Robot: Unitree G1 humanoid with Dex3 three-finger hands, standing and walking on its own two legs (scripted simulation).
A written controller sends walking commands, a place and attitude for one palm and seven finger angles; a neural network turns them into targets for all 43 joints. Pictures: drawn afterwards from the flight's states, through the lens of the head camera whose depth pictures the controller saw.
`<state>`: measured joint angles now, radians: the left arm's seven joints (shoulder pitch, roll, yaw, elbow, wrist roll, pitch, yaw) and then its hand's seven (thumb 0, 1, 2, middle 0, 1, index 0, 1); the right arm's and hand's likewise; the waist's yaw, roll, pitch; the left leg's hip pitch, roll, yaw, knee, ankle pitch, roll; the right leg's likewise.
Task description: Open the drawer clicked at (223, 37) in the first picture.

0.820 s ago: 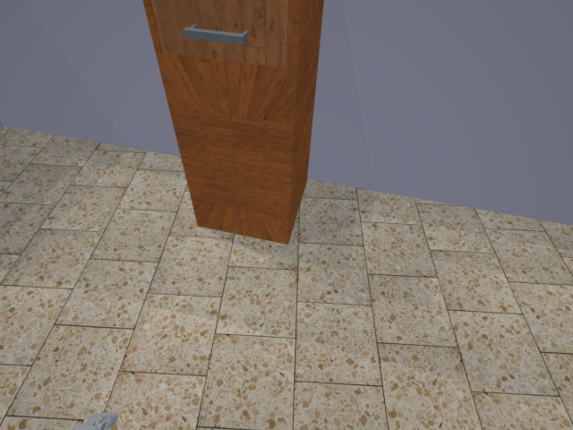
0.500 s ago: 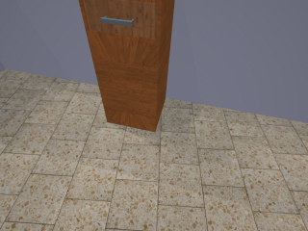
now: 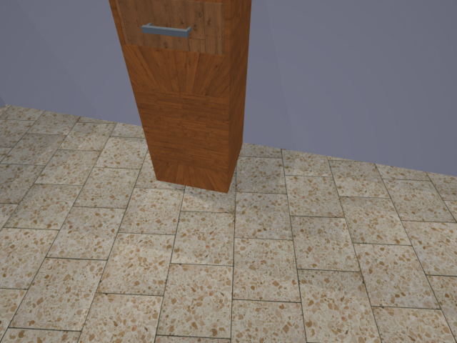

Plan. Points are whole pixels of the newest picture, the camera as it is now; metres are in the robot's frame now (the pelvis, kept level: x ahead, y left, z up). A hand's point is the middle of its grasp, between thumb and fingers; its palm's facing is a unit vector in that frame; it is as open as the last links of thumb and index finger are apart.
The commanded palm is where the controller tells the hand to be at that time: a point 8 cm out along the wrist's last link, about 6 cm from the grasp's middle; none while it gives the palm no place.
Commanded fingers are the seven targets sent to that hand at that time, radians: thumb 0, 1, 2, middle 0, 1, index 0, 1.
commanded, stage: look at it before walking up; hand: left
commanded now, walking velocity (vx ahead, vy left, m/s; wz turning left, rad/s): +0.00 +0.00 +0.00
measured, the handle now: (167, 29) +1.05 +0.27 +0.11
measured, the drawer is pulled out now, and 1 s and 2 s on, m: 0.00 0.00 0.00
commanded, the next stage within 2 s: walk to a spot facing it in 0.62 s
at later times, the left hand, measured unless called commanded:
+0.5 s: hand out of the picture +0.08 +0.24 -0.16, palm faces -0.04 -0.94 -0.33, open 7.4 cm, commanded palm none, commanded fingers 0.00 0.90 0.90 -0.20 -0.30 -0.20 -0.30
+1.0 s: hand out of the picture +0.07 +0.23 -0.17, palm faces +0.07 -0.95 -0.29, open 7.4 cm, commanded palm none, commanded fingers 0.00 0.90 0.90 -0.20 -0.30 -0.20 -0.30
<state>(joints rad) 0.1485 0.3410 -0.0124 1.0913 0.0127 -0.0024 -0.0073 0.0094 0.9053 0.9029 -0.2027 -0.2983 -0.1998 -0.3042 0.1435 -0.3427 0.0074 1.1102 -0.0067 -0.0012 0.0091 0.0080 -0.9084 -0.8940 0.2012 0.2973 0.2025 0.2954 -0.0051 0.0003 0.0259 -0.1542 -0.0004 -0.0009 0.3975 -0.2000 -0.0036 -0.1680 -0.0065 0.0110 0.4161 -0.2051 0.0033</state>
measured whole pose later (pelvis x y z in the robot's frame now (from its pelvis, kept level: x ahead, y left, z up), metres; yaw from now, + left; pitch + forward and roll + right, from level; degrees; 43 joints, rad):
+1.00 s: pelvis +0.00 +0.00 -0.01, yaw +6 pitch -1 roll -1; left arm 0.14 0.28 0.01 1.00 0.02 0.03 0.02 0.01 0.91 0.90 -0.20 -0.30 -0.20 -0.30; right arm 0.17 -0.29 -0.01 1.04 -0.01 0.05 0.01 0.01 -0.91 -0.89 0.20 0.30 0.20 0.30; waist -0.02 0.01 0.06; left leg -0.31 -0.01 -0.03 0.66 -0.35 -0.01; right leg -0.23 -0.04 -0.08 0.53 -0.28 0.00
